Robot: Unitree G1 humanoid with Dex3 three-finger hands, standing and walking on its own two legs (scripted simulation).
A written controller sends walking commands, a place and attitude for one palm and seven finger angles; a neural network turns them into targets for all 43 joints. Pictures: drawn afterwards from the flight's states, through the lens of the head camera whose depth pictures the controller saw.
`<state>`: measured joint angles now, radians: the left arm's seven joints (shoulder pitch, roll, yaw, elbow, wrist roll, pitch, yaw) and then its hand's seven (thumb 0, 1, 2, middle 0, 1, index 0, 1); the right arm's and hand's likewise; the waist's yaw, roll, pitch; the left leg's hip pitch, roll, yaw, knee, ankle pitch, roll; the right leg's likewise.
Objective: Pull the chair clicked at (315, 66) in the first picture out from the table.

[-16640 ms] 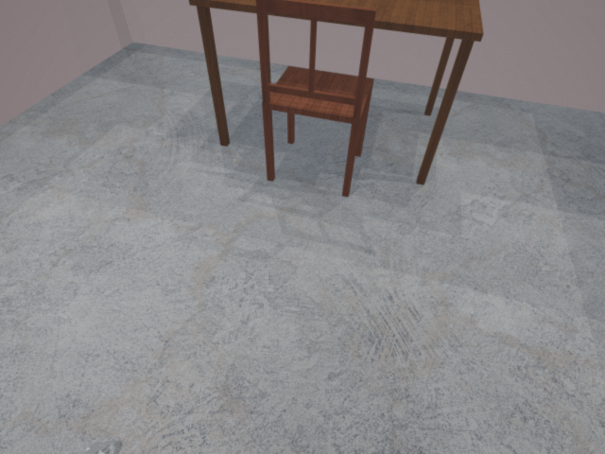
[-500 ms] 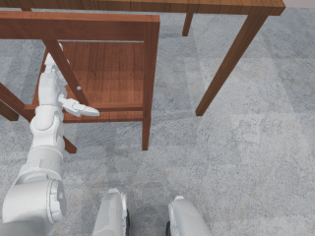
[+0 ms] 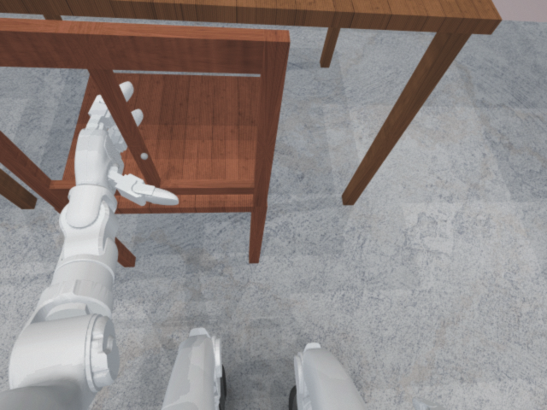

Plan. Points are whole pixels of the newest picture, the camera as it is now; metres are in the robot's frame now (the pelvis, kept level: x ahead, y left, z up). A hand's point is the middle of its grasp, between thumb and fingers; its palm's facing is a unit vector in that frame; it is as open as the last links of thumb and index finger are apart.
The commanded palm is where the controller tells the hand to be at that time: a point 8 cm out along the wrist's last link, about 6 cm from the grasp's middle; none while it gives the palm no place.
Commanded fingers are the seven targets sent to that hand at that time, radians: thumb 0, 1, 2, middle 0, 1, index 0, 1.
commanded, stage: hook a spindle and tug to test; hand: left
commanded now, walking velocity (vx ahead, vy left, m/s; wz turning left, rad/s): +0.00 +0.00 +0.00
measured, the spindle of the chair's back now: (133, 138) +0.50 +0.20 +0.02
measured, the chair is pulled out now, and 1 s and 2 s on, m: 0.00 0.02 0.13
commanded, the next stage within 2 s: step backward, pulling the chair out in 1.22 s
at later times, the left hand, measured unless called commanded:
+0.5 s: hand (143, 151) +0.47 +0.18 +0.04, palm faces +0.03 -1.00 -0.01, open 7.4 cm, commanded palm +0.45 +0.21 +0.04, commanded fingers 0.00 0.90 0.90 -0.50 -1.45 -0.50 -1.45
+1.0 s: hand (146, 162) +0.45 +0.17 +0.04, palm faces +0.02 -1.00 -0.01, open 5.2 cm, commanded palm +0.42 +0.21 +0.04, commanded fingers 0.00 0.90 0.90 -0.50 -1.45 -0.50 -1.45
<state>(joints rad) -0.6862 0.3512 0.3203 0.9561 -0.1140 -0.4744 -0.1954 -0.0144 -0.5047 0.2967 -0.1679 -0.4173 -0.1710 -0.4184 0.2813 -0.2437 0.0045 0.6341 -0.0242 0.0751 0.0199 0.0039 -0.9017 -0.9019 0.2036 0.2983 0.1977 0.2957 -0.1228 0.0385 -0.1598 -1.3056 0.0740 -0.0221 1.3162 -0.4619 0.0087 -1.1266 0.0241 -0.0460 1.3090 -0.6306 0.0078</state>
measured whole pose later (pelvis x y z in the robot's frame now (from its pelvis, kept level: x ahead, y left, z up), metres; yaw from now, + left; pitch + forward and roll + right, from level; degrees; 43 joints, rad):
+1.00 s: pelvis +0.02 +0.00 +0.01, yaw +0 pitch +26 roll -3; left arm -0.50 0.29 0.28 0.75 -0.15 -0.45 -0.15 0.01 0.77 0.80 -0.41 -1.41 -0.42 -1.45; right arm 0.28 -0.23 -0.01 0.60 -0.01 0.08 0.04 0.00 -0.90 -0.90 0.20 0.30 0.20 0.30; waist -0.11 0.03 -0.17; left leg -1.23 0.07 0.00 1.26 -0.48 0.01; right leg -1.06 0.02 -0.02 1.25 -0.64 0.01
